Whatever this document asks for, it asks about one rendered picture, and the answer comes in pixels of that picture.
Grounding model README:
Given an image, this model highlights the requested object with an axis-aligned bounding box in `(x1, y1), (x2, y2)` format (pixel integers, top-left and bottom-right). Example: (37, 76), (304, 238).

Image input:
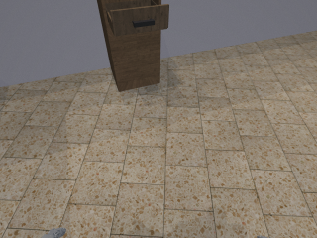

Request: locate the handle
(132, 18), (155, 28)

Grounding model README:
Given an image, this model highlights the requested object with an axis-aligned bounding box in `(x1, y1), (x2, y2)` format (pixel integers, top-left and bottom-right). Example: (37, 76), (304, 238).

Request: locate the cabinet
(97, 0), (161, 92)

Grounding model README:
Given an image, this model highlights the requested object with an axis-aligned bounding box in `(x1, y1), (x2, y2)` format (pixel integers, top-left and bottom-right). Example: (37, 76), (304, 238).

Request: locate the drawer
(105, 0), (169, 37)

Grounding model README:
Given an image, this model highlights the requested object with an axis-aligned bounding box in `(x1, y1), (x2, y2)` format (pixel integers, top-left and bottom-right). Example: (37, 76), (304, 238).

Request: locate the robot left hand
(41, 227), (66, 238)

